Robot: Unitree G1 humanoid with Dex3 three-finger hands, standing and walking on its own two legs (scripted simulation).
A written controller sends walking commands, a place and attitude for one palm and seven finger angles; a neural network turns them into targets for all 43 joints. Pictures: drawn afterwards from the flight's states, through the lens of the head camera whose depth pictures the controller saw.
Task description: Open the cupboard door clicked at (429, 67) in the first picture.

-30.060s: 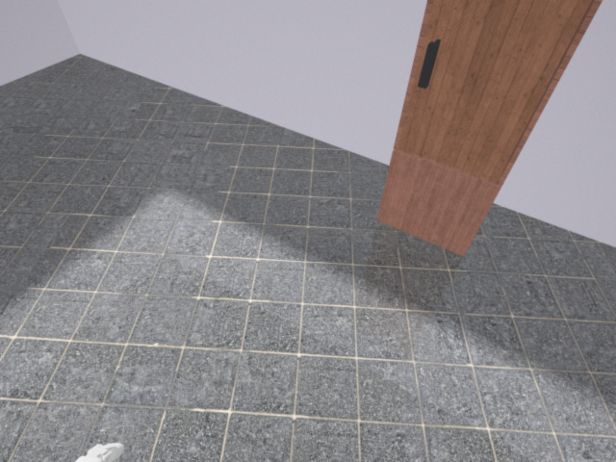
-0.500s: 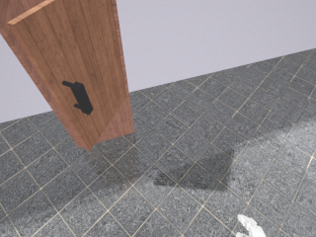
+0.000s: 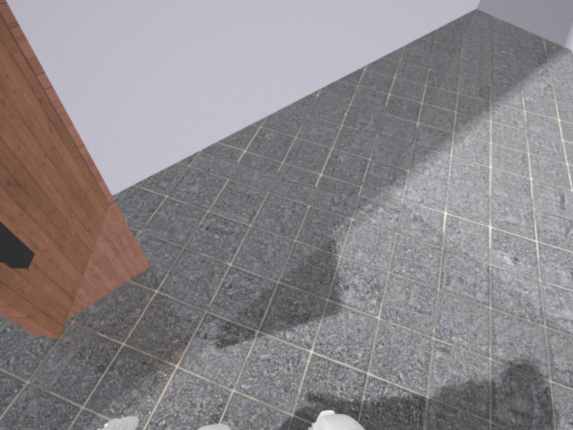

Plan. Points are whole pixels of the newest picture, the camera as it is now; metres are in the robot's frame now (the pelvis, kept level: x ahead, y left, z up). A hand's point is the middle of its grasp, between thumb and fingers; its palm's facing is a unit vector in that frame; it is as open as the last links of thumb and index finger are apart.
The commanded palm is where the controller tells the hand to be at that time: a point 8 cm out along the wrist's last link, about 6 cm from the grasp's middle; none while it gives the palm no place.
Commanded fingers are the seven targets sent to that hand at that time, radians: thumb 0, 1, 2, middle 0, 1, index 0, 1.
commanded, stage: walk to a spot facing it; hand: left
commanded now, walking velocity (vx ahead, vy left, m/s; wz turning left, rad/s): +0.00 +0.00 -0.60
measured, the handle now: out of the picture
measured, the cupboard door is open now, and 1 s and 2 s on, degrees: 48 48 48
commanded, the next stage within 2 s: turn to face it in 1.72 s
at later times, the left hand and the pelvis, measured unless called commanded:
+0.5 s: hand (182, 408) +0.17 +0.17 -0.16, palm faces -0.28 -0.94 -0.20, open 7.3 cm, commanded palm none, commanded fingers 0.00 0.90 0.90 -0.20 -0.30 -0.20 -0.30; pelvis +0.09 -0.02 +0.01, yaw -20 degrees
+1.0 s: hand (318, 250) +0.46 -0.05 -0.15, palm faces -0.56 -0.80 -0.22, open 7.3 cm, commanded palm none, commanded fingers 0.00 0.90 0.90 -0.20 -0.30 -0.20 -0.30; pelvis +0.24 -0.15 +0.01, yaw -33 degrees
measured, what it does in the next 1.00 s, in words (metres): walks ahead, turning right: right foot, then left foot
